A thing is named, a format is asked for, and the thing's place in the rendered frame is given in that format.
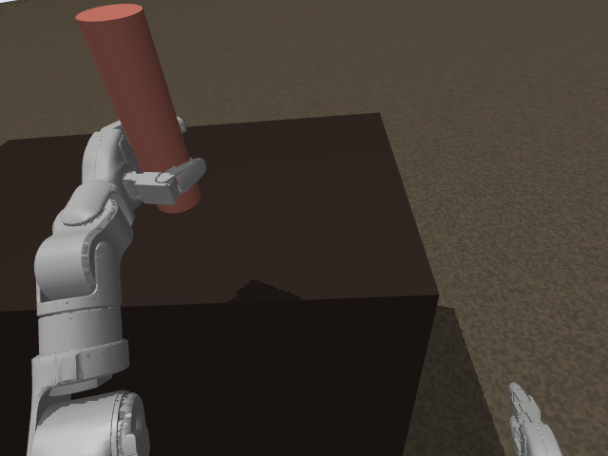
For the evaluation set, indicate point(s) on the right robot hand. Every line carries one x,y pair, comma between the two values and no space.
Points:
531,436

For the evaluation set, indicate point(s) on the left robot hand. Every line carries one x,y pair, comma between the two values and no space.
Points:
109,157

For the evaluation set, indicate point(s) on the can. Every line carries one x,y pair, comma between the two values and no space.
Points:
120,42

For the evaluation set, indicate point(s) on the left robot arm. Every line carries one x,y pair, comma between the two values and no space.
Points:
78,289

